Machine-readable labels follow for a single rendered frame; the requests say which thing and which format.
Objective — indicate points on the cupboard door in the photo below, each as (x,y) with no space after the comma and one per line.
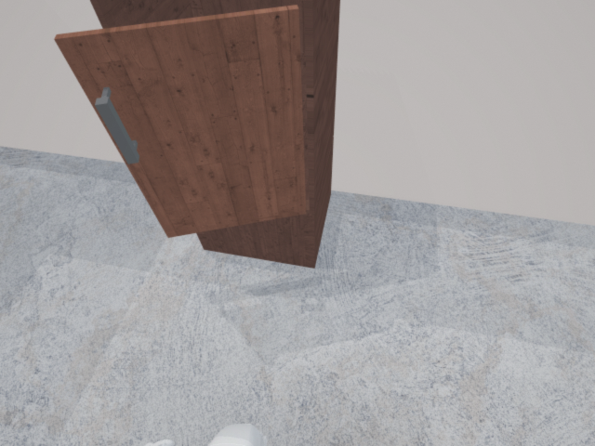
(215,105)

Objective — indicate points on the handle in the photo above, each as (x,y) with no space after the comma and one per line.
(111,118)

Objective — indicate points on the robot left thigh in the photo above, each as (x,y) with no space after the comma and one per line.
(239,435)

